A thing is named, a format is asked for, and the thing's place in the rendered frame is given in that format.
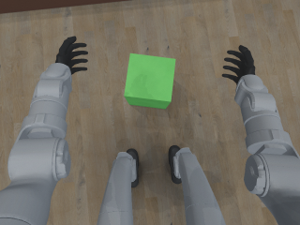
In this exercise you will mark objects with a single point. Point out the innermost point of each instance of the robot right forearm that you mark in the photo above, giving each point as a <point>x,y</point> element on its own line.
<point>265,133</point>

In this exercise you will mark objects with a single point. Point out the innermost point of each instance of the left robot upper arm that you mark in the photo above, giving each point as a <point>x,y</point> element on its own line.
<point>36,165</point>

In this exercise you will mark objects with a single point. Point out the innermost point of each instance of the carton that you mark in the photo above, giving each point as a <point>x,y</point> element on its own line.
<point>149,81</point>

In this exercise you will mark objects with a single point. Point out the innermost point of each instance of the robot left shin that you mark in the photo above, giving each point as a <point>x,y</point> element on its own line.
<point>123,154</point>

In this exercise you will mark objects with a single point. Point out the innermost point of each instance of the robot left hand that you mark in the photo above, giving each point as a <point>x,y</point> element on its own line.
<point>66,54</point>

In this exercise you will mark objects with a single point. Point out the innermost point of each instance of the robot right hand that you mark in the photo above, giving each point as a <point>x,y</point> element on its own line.
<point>246,65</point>

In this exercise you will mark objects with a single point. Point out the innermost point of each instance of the robot left forearm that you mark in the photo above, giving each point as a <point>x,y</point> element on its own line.
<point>48,108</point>

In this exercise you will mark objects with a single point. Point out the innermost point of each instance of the robot shin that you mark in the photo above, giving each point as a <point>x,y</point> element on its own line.
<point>183,150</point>
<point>123,154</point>

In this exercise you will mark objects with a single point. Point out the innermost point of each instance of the robot right shin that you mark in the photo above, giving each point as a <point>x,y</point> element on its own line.
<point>183,150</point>

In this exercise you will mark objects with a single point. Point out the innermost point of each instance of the right robot upper arm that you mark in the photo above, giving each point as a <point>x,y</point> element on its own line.
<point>275,179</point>

